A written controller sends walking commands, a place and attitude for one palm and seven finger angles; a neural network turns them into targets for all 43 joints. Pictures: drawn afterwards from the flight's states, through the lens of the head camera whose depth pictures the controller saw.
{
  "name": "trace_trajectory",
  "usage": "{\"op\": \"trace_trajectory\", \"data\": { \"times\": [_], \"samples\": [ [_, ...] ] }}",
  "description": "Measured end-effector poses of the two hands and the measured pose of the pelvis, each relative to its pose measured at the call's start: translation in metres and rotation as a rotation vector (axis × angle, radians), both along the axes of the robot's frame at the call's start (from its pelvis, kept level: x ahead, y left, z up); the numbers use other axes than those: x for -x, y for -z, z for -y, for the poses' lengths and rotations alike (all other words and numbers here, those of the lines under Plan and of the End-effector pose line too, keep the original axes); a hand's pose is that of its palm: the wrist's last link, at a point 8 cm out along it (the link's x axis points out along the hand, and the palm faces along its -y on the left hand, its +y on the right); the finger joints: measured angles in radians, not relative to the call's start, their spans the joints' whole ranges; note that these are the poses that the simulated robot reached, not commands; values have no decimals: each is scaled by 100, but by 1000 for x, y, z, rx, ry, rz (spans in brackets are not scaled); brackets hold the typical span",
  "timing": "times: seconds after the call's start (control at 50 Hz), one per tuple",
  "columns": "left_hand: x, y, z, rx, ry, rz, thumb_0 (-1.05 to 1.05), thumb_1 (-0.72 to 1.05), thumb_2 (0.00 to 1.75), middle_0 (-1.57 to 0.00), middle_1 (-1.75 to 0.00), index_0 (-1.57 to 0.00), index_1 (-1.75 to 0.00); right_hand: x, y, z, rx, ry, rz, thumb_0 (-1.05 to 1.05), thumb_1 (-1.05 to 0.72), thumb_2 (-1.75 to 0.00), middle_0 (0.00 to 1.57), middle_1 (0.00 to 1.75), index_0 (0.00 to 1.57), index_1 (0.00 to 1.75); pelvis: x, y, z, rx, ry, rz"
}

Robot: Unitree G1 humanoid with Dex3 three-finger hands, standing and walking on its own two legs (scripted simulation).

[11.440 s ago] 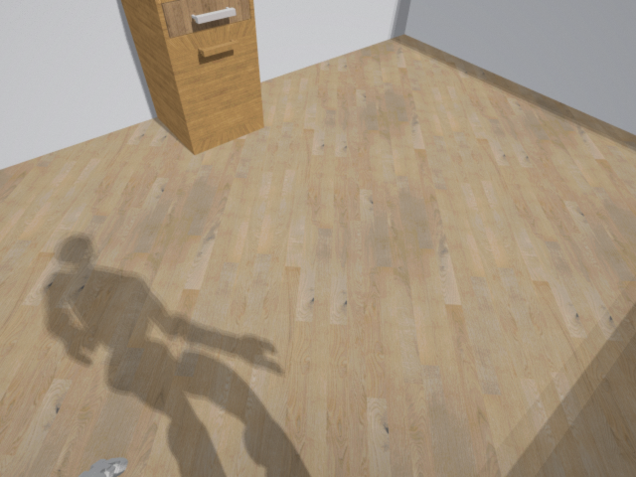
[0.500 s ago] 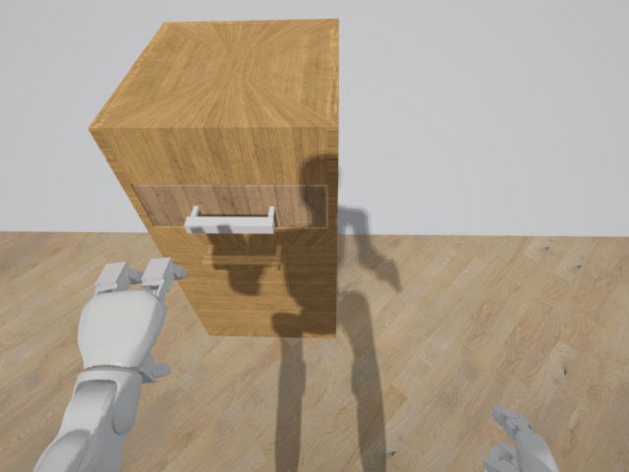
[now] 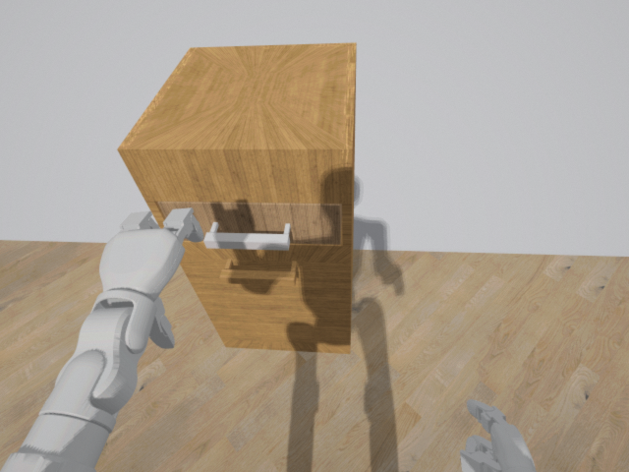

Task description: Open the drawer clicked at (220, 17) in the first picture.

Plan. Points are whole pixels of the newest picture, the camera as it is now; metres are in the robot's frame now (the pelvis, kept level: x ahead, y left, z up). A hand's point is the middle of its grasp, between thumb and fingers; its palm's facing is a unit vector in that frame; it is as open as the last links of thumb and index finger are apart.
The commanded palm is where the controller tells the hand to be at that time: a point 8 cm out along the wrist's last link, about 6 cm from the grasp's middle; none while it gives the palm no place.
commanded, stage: raise the hand with hooked fingers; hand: left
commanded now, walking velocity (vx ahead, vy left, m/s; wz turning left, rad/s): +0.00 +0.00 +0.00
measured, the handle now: (249, 234) +0.57 +0.24 -0.13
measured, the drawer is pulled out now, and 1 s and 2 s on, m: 0.00 0.00 0.00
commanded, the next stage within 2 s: move the hooked fingers above the handle in 0.30 s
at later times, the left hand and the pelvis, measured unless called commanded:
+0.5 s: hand (184, 290) +0.31 +0.22 +0.06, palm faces +0.02 -0.07 -1.00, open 13.8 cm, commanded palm +0.30 +0.23 +0.12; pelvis +0.00 -0.02 +0.00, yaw +0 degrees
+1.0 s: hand (210, 265) +0.39 +0.23 +0.01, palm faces -0.07 -0.03 -1.00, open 13.8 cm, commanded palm +0.38 +0.24 +0.07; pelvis +0.00 +0.00 -0.01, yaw -1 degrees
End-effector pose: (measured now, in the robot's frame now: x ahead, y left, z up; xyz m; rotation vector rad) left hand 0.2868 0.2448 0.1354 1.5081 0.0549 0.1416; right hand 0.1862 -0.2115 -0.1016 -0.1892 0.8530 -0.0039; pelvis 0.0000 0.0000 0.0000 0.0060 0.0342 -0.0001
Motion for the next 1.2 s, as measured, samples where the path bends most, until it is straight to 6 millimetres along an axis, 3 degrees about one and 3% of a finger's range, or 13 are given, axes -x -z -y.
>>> {"op": "trace_trajectory", "data": {
  "times": [0.14, 0.26, 0.44, 0.64, 0.76, 0.88, 1.04, 1.2],
  "samples": [
    [0, 14, 14, 28, 38, -64, 0, -49, 30, -32, -120, -32, -120, 14, 4, 22, 20, 40, -38, 1, -90, -90, 20, 30, 20, 30, -2, -1, 5, -5, 11, -12],
    [6, 15, 22, 26, 68, -16, 0, -49, 30, -32, -120, -32, -120, 18, 6, 34, 37, 53, -49, 1, -90, -90, 20, 30, 20, 30, -1, -1, 10, -7, 9, -16],
    [3, 13, 19, 13, -3, -5, 0, -49, 30, -32, -120, -32, -120, 9, 4, 33, 10, 58, -16, 1, -91, -90, 20, 30, 20, 30, 1, -1, 15, -9, 7, -15],
    [-20, 39, 23, 4, 43, -97, 0, -49, 30, -32, -120, -32, -120, 12, 4, 31, 37, 55, -11, 1, -90, -90, 20, 30, 20, 30, 6, 3, 16, -9, -3, -40],
    [-46, 45, 28, -13, 86, -64, 0, -49, 30, -32, -120, -32, -120, 35, 16, 38, 57, 96, -74, 0, -90, -90, 20, 30, 20, 30, 7, 7, 12, -7, -2, -77],
    [-73, 58, 17, -32, 42, -89, 0, -49, 30, -32, -120, -32, -120, 72, 28, 47, 71, 166, -173, 0, -90, -90, 20, 30, 20, 30, 5, 10, 8, -7, 11, -120],
    [-93, 79, 13, -25, 62, -139, 0, -49, 30, -32, -120, -32, -120, 117, 37, 57, 104, 237, -297, 1, -90, -90, 20, 30, 20, 30, 1, 15, 2, -2, 18, -165],
    [-116, 91, 12, -31, 94, -99, 0, -49, 30, -32, -120, -32, -120, 145, 42, 59, 124, 272, -370, 0, -90, -90, 20, 30, 20, 30, 3, 22, -3, 4, 20, -219]
  ]
}}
